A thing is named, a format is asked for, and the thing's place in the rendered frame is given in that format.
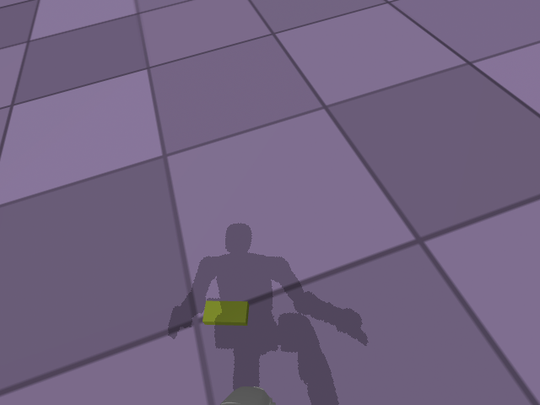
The small box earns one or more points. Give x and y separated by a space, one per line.
233 313

